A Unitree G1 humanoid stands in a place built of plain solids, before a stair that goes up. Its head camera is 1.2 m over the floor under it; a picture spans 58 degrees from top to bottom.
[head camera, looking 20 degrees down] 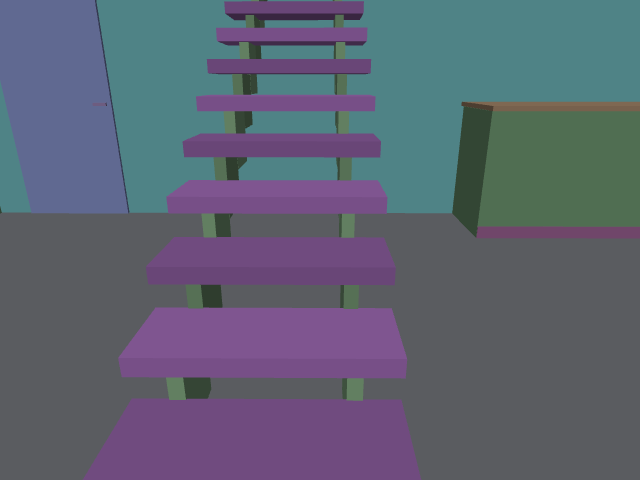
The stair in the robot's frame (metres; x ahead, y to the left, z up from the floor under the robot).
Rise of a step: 0.19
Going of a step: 0.29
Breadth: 0.92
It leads straight ahead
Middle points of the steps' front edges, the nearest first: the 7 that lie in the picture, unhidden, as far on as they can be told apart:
1.16 0.18 0.38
1.45 0.18 0.57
1.74 0.18 0.76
2.03 0.18 0.95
2.32 0.18 1.13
2.62 0.17 1.32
2.91 0.17 1.51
